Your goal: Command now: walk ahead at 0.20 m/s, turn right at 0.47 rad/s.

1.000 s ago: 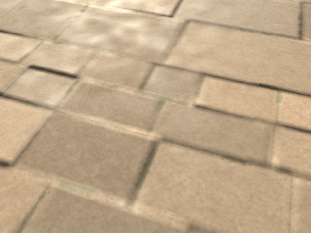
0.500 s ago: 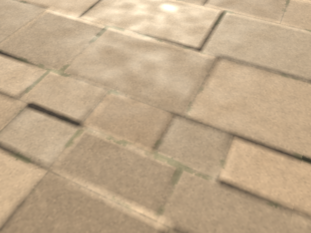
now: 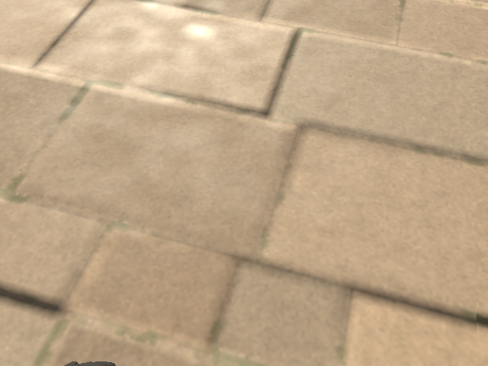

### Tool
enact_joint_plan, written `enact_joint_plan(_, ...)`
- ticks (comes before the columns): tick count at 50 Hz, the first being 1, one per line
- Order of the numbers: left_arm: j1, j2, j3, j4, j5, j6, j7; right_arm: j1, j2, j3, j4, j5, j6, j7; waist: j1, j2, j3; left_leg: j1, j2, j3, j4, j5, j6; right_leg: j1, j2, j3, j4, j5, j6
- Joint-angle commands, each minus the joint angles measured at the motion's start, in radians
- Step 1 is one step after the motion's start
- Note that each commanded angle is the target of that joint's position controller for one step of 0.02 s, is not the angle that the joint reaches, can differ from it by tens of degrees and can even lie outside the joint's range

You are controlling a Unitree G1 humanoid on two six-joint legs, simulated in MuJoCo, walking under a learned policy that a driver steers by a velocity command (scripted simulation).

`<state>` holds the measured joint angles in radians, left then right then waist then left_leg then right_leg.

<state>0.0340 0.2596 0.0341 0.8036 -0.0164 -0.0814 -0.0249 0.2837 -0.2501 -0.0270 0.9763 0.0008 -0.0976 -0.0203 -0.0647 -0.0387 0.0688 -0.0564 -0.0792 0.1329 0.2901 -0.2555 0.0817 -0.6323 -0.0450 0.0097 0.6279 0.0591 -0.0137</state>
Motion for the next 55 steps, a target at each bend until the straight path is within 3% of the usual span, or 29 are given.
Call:
enact_joint_plan(1,0.056,0.096,0.029,-0.058,0.012,0.007,-0.025,-0.085,-0.171,-0.039,-0.076,0.009,0.009,-0.034,0.067,0.133,-0.118,-0.058,0.247,-0.008,0.074,0.742,0.042,0.22,0.043,-0.057,-0.054,0.059,-0.023)
enact_joint_plan(4,0.285,0.161,0.074,-0.017,0.025,0.008,-0.033,-0.15,-0.181,-0.049,-0.13,0.013,0.053,-0.054,0.174,0.088,-0.184,-0.079,0.228,0.012,0.442,0.808,-0.006,0.393,0.106,-0.082,-0.112,-0.032,-0.101)
enact_joint_plan(5,0.36,0.222,0.095,-0.019,0.024,0.007,-0.019,-0.129,-0.176,-0.045,-0.151,-0.002,0.059,-0.049,0.201,-0.045,-0.217,-0.212,0.138,0.018,0.73,0.478,-0.063,0.539,0.007,0.091,-0.179,0.289,-0.167)
enact_joint_plan(6,0.312,0.277,0.09,-0.054,0.039,0.013,-0.005,-0.034,-0.07,-0.018,-0.167,-0.054,0.058,-0.022,0.076,-0.263,-0.254,-0.518,-0.059,-0.035,1.057,-0.416,-0.126,0.728,-0.189,0.453,-0.122,0.775,-0.321)
enact_joint_plan(7,0.266,0.277,0.091,-0.1,0.067,0.016,-0.005,0.054,-0.096,-0.015,-0.183,-0.017,0.046,0.001,0.064,-0.252,-0.463,-0.62,-0.07,-0.258,1.239,-0.419,-0.124,0.841,-0.302,0.737,-0.229,0.505,-0.458)
enact_joint_plan(8,0.162,0.238,0.092,-0.158,0.046,0.026,0.0,0.001,-0.163,-0.029,-0.187,0.004,0.045,0.009,0.07,-0.113,-0.41,-0.658,-0.012,-0.3,1.214,-0.33,-0.105,0.759,-0.27,0.692,-0.262,0.209,-0.417)
enact_joint_plan(9,0.108,0.186,0.079,-0.178,0.015,0.039,0.01,-0.086,-0.178,-0.038,-0.202,0.0,0.052,0.004,0.068,0.021,-0.286,-0.668,0.021,-0.287,1.136,-0.247,-0.104,0.611,-0.198,0.59,-0.294,0.036,-0.349)
enact_joint_plan(10,0.095,0.165,0.07,-0.188,0.002,0.05,0.017,-0.133,-0.168,-0.041,-0.211,-0.014,0.061,-0.008,0.056,0.087,-0.227,-0.637,0.043,-0.28,1.042,-0.203,-0.105,0.489,-0.151,0.535,-0.318,-0.063,-0.3)
enact_joint_plan(13,0.099,0.178,0.079,-0.213,0.016,0.076,0.039,-0.159,-0.127,-0.04,-0.239,-0.019,0.079,-0.016,0.028,0.008,-0.183,-0.501,0.027,-0.252,0.757,-0.149,-0.117,0.324,-0.038,0.443,-0.33,-0.079,-0.234)
enact_joint_plan(16,0.14,0.216,0.099,-0.233,0.008,0.098,0.066,-0.179,-0.1,-0.036,-0.25,-0.003,0.081,-0.022,0.044,-0.036,-0.235,-0.45,-0.006,-0.264,0.587,-0.09,-0.146,0.351,-0.021,0.467,-0.313,-0.093,-0.207)
enact_joint_plan(22,0.155,0.208,0.109,-0.271,0.005,0.131,0.079,-0.235,-0.121,-0.051,-0.277,0.01,0.071,-0.014,0.086,-0.131,-0.196,-0.375,-0.016,-0.296,0.377,-0.028,-0.142,0.361,0.009,0.562,-0.32,-0.342,-0.148)
enact_joint_plan(25,0.131,0.202,0.112,-0.297,-0.005,0.137,0.076,-0.164,-0.15,-0.071,-0.264,0.016,0.054,-0.002,0.055,-0.154,-0.19,-0.228,0.007,-0.29,0.16,0.034,-0.111,0.346,0.036,0.605,-0.274,-0.351,-0.113)
enact_joint_plan(26,0.137,0.18,0.105,-0.303,-0.012,0.138,0.073,-0.125,-0.174,-0.084,-0.253,0.011,0.054,-0.003,0.044,-0.113,-0.203,-0.115,0.078,-0.305,0.053,0.103,-0.082,0.287,0.082,0.569,-0.208,-0.459,-0.08)
enact_joint_plan(27,0.191,0.127,0.091,-0.305,-0.013,0.141,0.07,-0.128,-0.236,-0.096,-0.267,-0.012,0.063,-0.006,0.08,0.069,-0.241,0.01,0.29,-0.483,0.019,0.081,0.014,0.152,0.176,0.426,-0.011,-0.655,-0.038)
enact_joint_plan(28,0.195,0.147,0.098,-0.334,-0.014,0.127,0.06,-0.164,-0.261,-0.099,-0.28,-0.052,0.071,-0.003,0.114,0.337,-0.199,-0.037,0.439,-0.697,-0.041,0.157,0.139,0.0,0.257,0.232,0.258,-0.692,0.004)
enact_joint_plan(29,0.202,0.24,0.119,-0.317,0.0,0.114,0.048,-0.219,-0.2,-0.091,-0.315,-0.055,0.066,-0.009,0.12,0.296,-0.163,-0.085,0.467,-0.679,-0.05,0.169,0.165,-0.043,0.16,0.21,0.422,-0.608,0.046)
enact_joint_plan(30,0.226,0.263,0.128,-0.285,-0.002,0.118,0.044,-0.274,-0.15,-0.079,-0.338,-0.039,0.069,-0.02,0.129,0.215,-0.138,-0.117,0.4,-0.542,-0.022,0.131,0.122,-0.026,0.131,0.185,0.484,-0.526,0.057)
enact_joint_plan(31,0.25,0.239,0.124,-0.258,0.001,0.129,0.049,-0.292,-0.133,-0.073,-0.351,-0.022,0.075,-0.029,0.128,0.158,-0.127,-0.123,0.335,-0.448,0.001,0.115,0.083,-0.026,0.123,0.16,0.555,-0.468,0.068)
enact_joint_plan(32,0.266,0.209,0.114,-0.253,0.004,0.137,0.048,-0.288,-0.133,-0.068,-0.355,-0.012,0.081,-0.036,0.119,0.138,-0.105,-0.135,0.317,-0.395,0.005,0.148,0.08,-0.048,0.112,0.138,0.644,-0.434,0.078)
enact_joint_plan(35,0.188,0.165,0.089,-0.299,-0.013,0.136,0.041,-0.222,-0.151,-0.066,-0.349,-0.024,0.093,-0.045,0.069,0.156,-0.074,-0.096,0.296,-0.265,-0.01,0.246,0.107,-0.106,0.039,0.039,0.623,-0.371,0.108)
enact_joint_plan(38,0.108,0.144,0.074,-0.34,-0.008,0.129,0.036,-0.135,-0.188,-0.08,-0.332,-0.027,0.103,-0.039,0.007,0.176,-0.106,0.013,0.341,-0.246,0.0,0.318,0.15,-0.114,-0.016,0.022,0.495,-0.385,0.136)
enact_joint_plan(42,0.116,0.114,0.057,-0.341,0.004,0.123,0.028,-0.151,-0.236,-0.097,-0.33,-0.011,0.108,-0.009,0.021,0.194,-0.156,-0.03,0.362,-0.179,0.03,0.441,0.159,0.088,-0.005,-0.022,0.286,-0.441,0.11)
enact_joint_plan(47,0.177,0.119,0.066,-0.3,0.002,0.13,0.019,-0.157,-0.23,-0.093,-0.303,0.037,0.098,0.008,0.071,0.225,-0.171,-0.048,0.368,-0.157,0.143,0.45,0.103,0.331,0.052,-0.06,-0.141,-0.296,0.021)
enact_joint_plan(48,0.206,0.136,0.072,-0.284,0.003,0.128,0.02,-0.117,-0.195,-0.081,-0.281,0.043,0.093,0.009,0.081,0.19,-0.177,-0.116,0.339,-0.122,0.202,0.397,0.047,0.463,0.06,-0.048,-0.282,-0.158,-0.013)
enact_joint_plan(49,0.232,0.194,0.086,-0.284,0.003,0.127,0.029,-0.069,-0.135,-0.061,-0.275,0.011,0.085,0.016,0.066,0.035,-0.233,-0.274,0.27,-0.046,0.356,0.148,-0.045,0.669,-0.072,0.122,-0.271,0.114,-0.052)
enact_joint_plan(50,0.207,0.274,0.091,-0.311,0.019,0.127,0.042,-0.064,-0.074,-0.031,-0.314,-0.047,0.075,0.032,0.033,-0.272,-0.252,-0.542,0.165,-0.004,0.609,-0.414,-0.136,0.786,-0.324,0.383,-0.181,0.517,-0.199)
enact_joint_plan(51,0.236,0.229,0.083,-0.301,0.049,0.111,0.034,-0.14,-0.156,-0.06,-0.32,-0.021,0.076,0.021,0.126,-0.191,-0.303,-0.567,0.154,-0.113,0.757,-0.431,-0.156,0.662,-0.374,0.396,-0.224,0.406,-0.332)
enact_joint_plan(52,0.203,0.205,0.072,-0.285,0.053,0.095,0.027,-0.171,-0.191,-0.073,-0.315,0.011,0.084,0.013,0.114,-0.127,-0.232,-0.562,0.162,-0.139,0.817,-0.372,-0.151,0.597,-0.294,0.314,-0.249,0.282,-0.298)
enact_joint_plan(55,0.064,0.158,0.052,-0.272,0.024,0.081,0.032,-0.102,-0.175,-0.078,-0.272,-0.004,0.116,-0.007,0.045,-0.107,-0.156,-0.491,0.156,-0.148,0.82,-0.188,-0.165,0.453,-0.187,0.184,-0.267,0.204,-0.212)
